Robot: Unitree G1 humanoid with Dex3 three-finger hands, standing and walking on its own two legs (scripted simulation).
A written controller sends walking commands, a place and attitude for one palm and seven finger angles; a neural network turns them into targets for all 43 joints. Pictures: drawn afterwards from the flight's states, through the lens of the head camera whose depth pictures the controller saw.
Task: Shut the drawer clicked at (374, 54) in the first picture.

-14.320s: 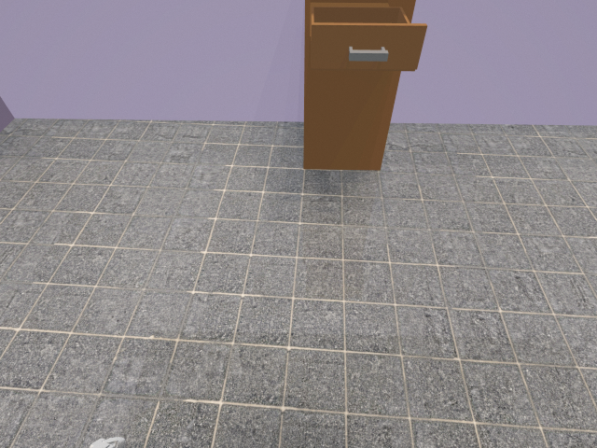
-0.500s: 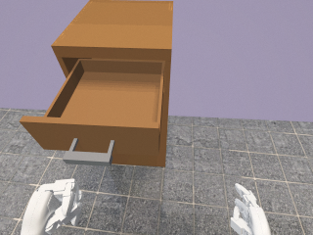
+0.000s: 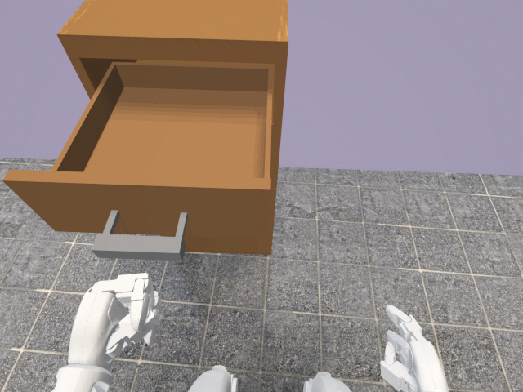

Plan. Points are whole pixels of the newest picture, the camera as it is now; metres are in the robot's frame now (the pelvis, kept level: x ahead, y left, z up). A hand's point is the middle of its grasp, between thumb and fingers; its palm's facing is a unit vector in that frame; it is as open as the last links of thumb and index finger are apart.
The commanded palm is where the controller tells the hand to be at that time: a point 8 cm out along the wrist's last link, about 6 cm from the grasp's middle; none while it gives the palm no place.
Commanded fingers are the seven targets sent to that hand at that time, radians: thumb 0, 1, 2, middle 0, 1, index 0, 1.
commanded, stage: bring the fist close to the handle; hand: left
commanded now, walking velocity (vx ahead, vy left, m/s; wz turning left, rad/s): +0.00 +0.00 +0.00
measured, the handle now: (144, 232) +0.33 +0.20 +0.06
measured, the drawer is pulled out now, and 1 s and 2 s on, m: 0.30 0.30 0.17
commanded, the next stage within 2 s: push the drawer shut in 0.42 s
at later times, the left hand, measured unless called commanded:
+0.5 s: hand (160, 315) +0.21 +0.15 +0.05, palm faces +0.01 -1.00 -0.06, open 3.3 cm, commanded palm +0.19 +0.21 +0.06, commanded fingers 0.00 0.90 0.90 -1.40 -1.60 -1.40 -1.60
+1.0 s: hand (163, 288) +0.25 +0.15 +0.05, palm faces -0.01 -1.00 -0.08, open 3.0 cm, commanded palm +0.24 +0.21 +0.06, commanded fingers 0.00 0.90 0.90 -1.40 -1.60 -1.40 -1.60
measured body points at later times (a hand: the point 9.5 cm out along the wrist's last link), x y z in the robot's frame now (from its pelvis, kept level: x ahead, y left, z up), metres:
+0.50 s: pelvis +0.01 -0.01 +0.00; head +0.07 -0.01 +0.44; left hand +0.21 +0.20 +0.06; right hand +0.19 -0.25 -0.08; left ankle +0.01 +0.11 -0.67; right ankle +0.02 -0.12 -0.67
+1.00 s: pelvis +0.01 -0.02 +0.00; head +0.07 -0.03 +0.44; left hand +0.24 +0.20 +0.06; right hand +0.17 -0.26 -0.09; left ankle +0.01 +0.11 -0.67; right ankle +0.02 -0.12 -0.67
